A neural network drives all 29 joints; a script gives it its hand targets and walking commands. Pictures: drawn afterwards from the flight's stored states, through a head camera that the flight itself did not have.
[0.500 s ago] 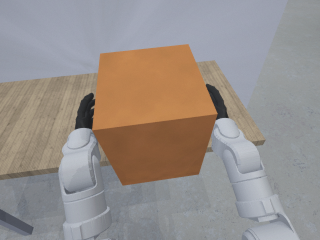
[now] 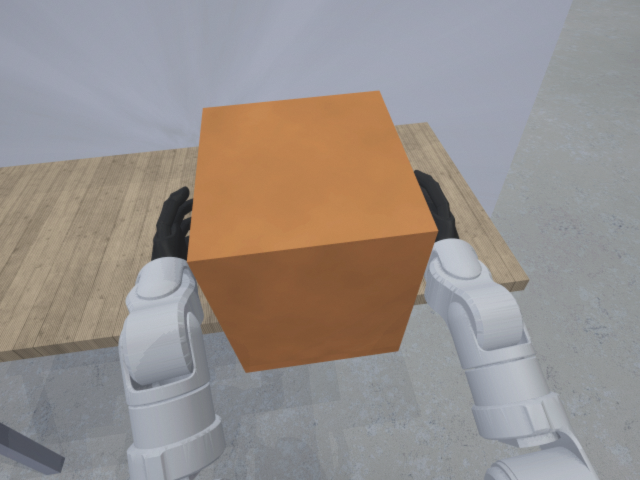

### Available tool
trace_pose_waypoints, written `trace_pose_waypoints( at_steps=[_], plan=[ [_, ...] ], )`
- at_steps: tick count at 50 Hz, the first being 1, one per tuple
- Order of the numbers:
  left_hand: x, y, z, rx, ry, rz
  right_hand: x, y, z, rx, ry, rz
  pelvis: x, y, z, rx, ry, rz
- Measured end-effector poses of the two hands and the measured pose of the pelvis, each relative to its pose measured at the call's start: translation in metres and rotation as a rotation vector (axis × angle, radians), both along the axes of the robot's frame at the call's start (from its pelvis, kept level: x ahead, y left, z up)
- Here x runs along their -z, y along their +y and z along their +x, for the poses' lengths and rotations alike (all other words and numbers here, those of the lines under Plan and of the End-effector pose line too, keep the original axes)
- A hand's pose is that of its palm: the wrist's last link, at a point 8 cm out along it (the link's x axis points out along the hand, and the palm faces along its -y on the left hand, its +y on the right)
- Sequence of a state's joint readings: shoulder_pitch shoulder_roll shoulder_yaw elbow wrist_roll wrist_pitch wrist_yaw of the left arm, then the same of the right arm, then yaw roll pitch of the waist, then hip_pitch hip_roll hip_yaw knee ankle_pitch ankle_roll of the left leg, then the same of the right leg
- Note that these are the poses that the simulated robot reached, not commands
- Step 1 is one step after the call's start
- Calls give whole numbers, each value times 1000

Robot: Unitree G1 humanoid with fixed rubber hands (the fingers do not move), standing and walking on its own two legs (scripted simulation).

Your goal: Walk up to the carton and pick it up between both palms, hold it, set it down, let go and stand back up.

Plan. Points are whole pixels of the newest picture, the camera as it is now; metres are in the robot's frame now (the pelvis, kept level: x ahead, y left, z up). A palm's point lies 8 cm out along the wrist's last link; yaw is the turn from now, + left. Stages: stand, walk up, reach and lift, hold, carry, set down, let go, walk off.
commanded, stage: hold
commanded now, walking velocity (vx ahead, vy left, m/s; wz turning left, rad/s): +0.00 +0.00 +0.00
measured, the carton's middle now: (308, 239) +0.37 -0.01 +0.14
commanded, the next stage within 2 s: none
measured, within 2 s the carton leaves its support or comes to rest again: neither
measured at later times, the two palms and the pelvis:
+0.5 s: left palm (167, 264) +0.33 +0.14 +0.17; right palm (429, 235) +0.35 -0.15 +0.15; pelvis +0.00 +0.00 +0.00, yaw +0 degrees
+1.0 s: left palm (173, 260) +0.34 +0.14 +0.17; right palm (436, 236) +0.34 -0.15 +0.15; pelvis +0.00 +0.00 +0.00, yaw +0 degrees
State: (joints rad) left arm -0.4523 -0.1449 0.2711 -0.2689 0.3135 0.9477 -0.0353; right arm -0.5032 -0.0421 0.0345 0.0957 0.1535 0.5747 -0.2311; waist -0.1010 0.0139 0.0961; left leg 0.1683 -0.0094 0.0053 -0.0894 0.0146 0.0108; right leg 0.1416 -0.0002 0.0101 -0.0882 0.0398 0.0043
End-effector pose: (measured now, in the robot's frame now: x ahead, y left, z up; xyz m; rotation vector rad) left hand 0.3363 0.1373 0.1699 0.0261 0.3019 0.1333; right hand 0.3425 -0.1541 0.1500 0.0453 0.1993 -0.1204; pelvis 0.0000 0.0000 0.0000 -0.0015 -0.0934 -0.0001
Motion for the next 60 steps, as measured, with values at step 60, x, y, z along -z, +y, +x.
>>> trace_pose_waypoints(
  at_steps=[60],
  plan=[
    [2,2,-3,-11,3,-9,-1,2,1,-11,2,-5,0,-2,-2,-4,0,0]
  ],
)
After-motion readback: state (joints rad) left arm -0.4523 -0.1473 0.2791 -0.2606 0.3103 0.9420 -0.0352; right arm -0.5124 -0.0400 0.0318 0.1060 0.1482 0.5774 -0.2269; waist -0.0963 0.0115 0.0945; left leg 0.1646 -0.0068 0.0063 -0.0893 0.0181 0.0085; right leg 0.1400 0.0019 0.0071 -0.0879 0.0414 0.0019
